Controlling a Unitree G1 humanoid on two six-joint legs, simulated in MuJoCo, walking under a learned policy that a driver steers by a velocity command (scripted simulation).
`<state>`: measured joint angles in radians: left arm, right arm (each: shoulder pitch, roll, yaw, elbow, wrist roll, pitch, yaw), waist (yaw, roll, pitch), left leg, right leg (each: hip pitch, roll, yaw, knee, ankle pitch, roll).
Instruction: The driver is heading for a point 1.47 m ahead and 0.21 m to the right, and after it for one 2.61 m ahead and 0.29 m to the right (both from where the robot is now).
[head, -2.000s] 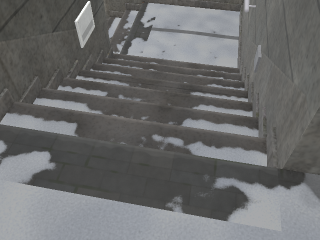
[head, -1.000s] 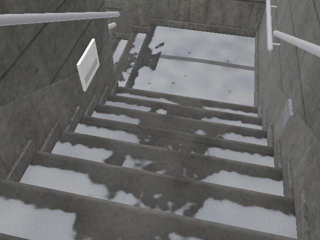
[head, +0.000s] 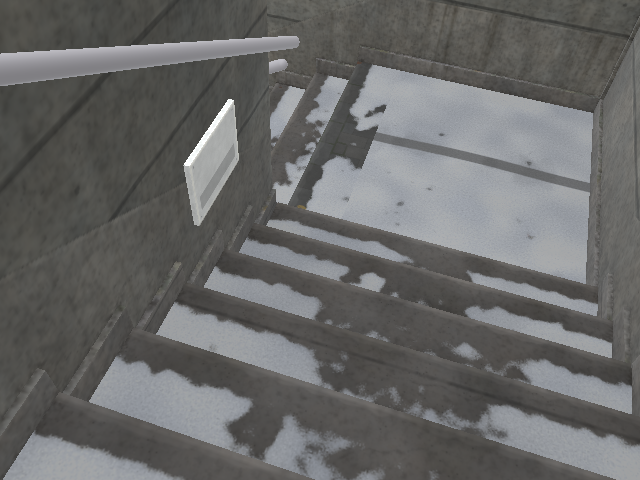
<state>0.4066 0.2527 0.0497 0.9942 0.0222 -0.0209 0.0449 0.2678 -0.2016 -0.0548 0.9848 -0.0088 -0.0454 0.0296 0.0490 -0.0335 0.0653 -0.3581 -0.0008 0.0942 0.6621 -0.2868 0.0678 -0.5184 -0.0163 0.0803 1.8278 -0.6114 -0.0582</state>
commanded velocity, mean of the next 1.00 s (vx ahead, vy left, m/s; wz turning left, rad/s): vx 0.50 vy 0.00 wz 0.00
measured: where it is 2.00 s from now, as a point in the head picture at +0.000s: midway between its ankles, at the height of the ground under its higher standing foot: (333, 339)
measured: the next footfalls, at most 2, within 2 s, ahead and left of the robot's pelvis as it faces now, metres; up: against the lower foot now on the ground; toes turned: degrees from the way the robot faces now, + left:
right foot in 0.46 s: +0.36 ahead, -0.15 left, -0.17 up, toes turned -3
left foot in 1.06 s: +0.70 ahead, +0.09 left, -0.33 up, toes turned +3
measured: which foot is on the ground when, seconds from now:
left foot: down 0.00-0.46, up 0.48-1.00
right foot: up 0.00-0.44, down 0.46-1.00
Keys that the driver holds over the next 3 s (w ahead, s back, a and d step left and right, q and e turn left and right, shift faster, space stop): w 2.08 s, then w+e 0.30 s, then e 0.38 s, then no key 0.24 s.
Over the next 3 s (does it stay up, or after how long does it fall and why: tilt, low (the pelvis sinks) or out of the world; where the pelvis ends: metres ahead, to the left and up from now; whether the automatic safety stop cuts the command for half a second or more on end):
stays up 1.52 -0.05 -0.83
